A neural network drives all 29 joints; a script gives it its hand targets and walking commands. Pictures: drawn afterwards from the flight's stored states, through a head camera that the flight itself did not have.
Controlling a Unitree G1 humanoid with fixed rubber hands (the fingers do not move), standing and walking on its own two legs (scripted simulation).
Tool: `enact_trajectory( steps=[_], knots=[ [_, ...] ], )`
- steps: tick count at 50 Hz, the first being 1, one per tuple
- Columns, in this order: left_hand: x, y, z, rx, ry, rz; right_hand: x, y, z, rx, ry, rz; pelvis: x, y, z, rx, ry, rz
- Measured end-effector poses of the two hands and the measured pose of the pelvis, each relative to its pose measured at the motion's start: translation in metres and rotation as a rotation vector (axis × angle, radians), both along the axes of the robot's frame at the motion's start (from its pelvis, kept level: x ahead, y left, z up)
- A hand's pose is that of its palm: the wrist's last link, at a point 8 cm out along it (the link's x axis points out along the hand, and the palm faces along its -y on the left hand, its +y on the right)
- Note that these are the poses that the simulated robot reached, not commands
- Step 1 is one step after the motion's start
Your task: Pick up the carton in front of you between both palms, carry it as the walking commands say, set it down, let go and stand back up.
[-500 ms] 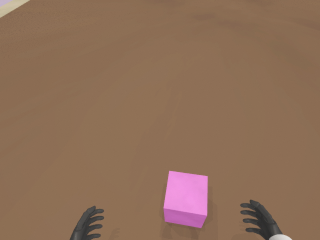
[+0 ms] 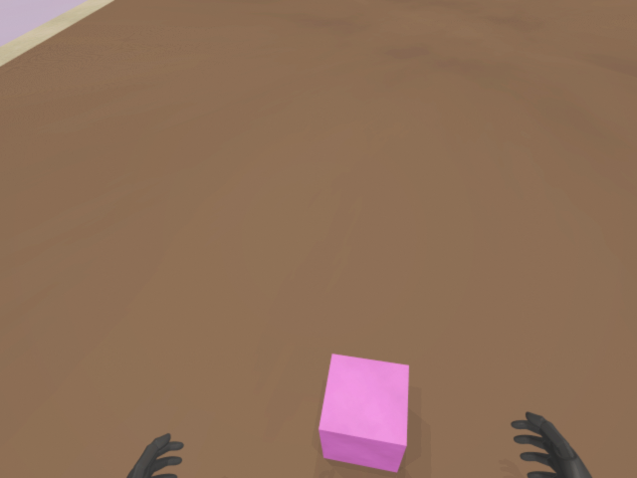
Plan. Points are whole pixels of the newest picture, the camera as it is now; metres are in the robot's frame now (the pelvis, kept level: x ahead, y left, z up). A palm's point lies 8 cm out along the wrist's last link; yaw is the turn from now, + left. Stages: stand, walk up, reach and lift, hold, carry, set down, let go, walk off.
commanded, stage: stand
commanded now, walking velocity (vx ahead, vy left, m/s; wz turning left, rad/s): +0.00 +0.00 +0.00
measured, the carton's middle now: (364, 413) +0.44 -0.07 -0.64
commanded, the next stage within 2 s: none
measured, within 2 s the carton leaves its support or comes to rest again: neither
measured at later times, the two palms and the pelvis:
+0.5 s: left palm out of the picture +0.13 +0.28 -0.08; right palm out of the picture +0.15 -0.30 -0.09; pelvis +0.01 -0.01 +0.00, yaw +1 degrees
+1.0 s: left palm out of the picture +0.09 +0.30 -0.08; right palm out of the picture +0.10 -0.30 -0.09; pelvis -0.01 -0.01 +0.01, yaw +1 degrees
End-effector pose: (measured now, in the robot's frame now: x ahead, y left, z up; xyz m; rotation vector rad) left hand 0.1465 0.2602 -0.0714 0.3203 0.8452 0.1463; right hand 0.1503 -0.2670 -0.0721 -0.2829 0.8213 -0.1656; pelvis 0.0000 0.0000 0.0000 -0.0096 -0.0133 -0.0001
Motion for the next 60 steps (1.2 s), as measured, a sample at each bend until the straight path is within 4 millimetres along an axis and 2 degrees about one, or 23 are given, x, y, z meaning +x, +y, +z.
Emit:
enact_trajectory(
  steps=[4,8,19,26,60],
  knots=[
    [-0.010,0.020,0.003,0.063,0.030,0.030,-0.008,-0.014,-0.010,-0.019,0.039,0.013,0.001,-0.004,-0.001,0.002,0.013,0.008],
    [-0.014,0.027,0.003,0.082,0.051,0.053,-0.011,-0.022,-0.017,-0.026,0.073,0.022,0.004,-0.008,-0.001,0.003,0.019,0.015],
    [-0.015,0.019,-0.008,0.051,0.089,0.080,-0.003,-0.029,-0.018,-0.049,0.102,0.033,0.012,-0.014,0.001,0.004,0.015,0.024],
    [-0.022,0.020,-0.013,0.042,0.115,0.095,-0.006,-0.032,-0.016,-0.066,0.116,0.029,0.011,-0.013,0.002,0.004,0.007,0.025],
    [-0.069,0.038,-0.015,0.053,0.214,0.123,-0.059,-0.040,-0.022,-0.074,0.226,-0.002,-0.016,-0.008,0.010,0.010,-0.029,0.020]
  ],
)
